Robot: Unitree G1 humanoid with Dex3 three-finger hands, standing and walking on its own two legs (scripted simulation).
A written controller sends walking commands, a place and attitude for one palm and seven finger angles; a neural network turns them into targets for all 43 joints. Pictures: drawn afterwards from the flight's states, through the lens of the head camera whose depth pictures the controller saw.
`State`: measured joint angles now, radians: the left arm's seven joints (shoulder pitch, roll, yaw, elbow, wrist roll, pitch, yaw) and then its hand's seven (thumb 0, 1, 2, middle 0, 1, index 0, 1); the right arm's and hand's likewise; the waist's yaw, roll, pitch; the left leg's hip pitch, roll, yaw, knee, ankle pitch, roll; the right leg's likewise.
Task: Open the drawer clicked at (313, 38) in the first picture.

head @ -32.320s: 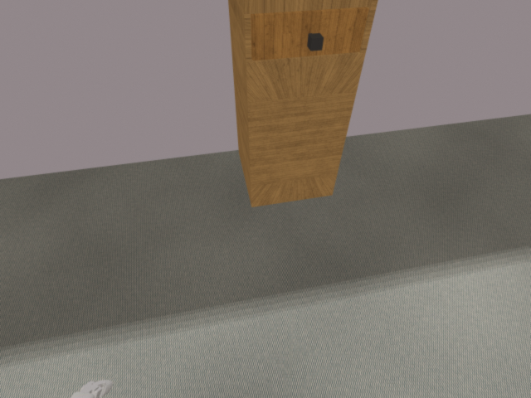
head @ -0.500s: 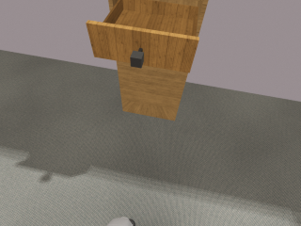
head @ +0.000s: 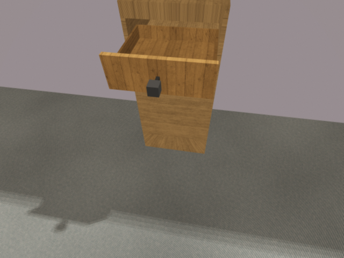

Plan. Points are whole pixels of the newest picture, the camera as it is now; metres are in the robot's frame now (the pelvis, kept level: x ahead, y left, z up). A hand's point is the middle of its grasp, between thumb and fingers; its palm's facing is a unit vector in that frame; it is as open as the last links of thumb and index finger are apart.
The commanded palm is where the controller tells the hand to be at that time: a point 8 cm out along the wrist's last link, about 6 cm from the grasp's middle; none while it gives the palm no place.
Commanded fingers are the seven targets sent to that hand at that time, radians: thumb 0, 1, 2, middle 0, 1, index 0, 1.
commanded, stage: let the arm hang, fingers relaxed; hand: left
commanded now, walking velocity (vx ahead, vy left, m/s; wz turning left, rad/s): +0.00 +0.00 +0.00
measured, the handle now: (155, 84) +0.62 +0.09 +0.05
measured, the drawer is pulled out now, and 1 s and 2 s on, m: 0.29 0.29 0.29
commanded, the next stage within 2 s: look to check the result in 0.16 s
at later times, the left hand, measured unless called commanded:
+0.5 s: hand (91, 257) +0.15 +0.23 -0.15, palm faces -0.06 -0.94 -0.33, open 7.4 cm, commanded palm none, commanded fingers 0.00 0.90 0.90 -0.20 -0.30 -0.20 -0.30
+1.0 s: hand (95, 248) +0.17 +0.22 -0.15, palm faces -0.07 -0.94 -0.34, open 7.4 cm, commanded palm none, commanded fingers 0.00 0.90 0.90 -0.20 -0.30 -0.20 -0.30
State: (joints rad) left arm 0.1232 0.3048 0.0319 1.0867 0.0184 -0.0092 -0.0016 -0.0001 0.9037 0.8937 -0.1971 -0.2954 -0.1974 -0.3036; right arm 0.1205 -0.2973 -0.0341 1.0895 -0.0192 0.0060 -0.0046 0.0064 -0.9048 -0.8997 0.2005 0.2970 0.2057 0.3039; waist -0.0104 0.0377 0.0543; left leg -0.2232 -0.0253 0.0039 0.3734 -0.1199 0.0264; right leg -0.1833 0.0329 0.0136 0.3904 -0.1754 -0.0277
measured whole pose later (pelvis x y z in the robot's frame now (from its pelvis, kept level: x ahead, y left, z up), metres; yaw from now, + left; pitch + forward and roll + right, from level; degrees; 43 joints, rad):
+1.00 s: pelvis +0.07 -0.02 +0.00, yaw -2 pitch +0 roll +0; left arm 0.08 0.33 0.02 1.09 0.01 -0.02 0.01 0.00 0.90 0.89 -0.20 -0.30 -0.20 -0.30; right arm 0.06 -0.33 -0.02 1.09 -0.01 0.00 -0.02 0.01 -0.90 -0.90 0.20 0.30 0.21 0.30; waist -0.02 0.00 0.09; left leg -0.11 0.00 0.02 0.32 -0.21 0.00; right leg -0.06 0.06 0.04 0.30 -0.23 -0.05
